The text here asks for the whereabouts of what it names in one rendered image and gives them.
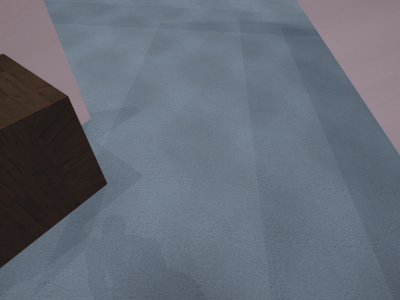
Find pedestal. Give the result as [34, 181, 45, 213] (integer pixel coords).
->
[0, 54, 107, 268]

